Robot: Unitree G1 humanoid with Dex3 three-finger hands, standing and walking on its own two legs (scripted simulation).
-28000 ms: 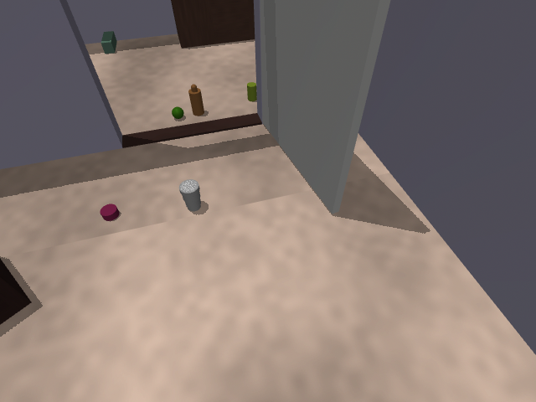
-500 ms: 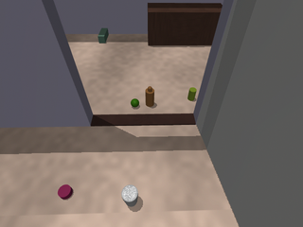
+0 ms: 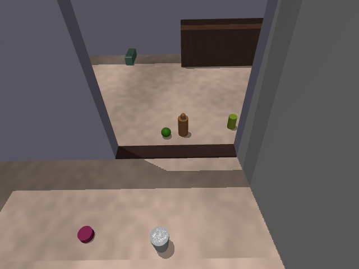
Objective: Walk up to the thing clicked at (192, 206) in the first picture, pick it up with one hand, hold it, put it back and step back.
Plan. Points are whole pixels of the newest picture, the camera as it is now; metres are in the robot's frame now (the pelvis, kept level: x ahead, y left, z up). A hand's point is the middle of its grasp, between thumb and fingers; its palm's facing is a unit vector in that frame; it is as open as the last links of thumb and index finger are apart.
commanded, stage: stand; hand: left
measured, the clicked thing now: (160, 241) +0.43 +0.14 -0.70
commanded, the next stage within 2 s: step back in 1.30 s
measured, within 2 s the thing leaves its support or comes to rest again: neither
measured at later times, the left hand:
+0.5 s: hand out of the picture +0.06 +0.23 -0.16, palm faces -0.01 -0.94 -0.34, open 7.4 cm
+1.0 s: hand out of the picture +0.09 +0.23 -0.15, palm faces -0.01 -0.94 -0.34, open 7.4 cm
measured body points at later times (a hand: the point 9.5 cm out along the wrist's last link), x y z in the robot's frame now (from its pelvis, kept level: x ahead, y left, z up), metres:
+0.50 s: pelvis +0.00 -0.01 +0.00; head +0.00 -0.02 +0.45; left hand +0.06 +0.28 -0.13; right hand +0.05 -0.31 -0.14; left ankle +0.01 +0.12 -0.74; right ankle +0.03 -0.14 -0.74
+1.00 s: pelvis +0.02 -0.02 +0.00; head +0.02 -0.03 +0.45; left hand +0.09 +0.27 -0.13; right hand +0.08 -0.32 -0.14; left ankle +0.01 +0.12 -0.74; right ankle +0.03 -0.14 -0.74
